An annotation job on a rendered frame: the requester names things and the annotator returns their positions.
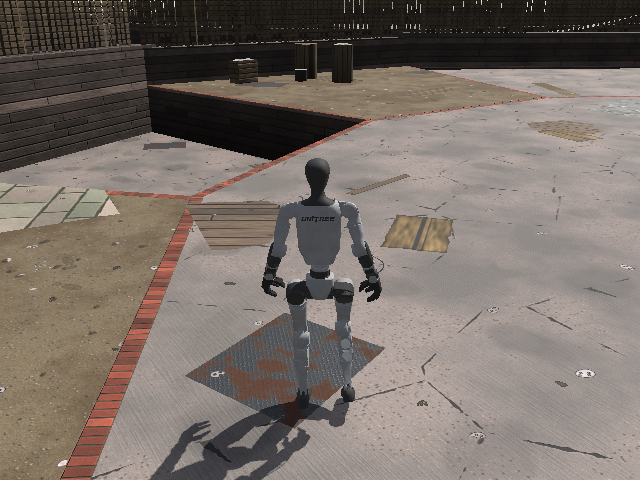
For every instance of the right robot hand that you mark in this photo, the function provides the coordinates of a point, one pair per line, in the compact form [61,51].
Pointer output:
[372,286]

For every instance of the robot left foot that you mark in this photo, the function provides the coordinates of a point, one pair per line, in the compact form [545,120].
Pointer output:
[303,400]

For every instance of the left robot hand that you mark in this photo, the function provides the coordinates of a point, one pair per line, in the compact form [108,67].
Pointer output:
[276,282]

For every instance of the robot right upper arm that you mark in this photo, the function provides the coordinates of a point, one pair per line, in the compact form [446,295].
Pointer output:
[350,211]

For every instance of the robot right forearm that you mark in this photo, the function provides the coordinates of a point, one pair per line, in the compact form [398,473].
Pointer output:
[368,266]

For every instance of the robot left forearm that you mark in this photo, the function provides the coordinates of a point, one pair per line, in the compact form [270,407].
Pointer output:
[271,265]

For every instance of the robot left upper arm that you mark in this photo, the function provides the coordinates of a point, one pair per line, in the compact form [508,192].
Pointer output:
[286,212]

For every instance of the humanoid robot head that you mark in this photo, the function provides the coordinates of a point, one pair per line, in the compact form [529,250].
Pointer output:
[317,172]

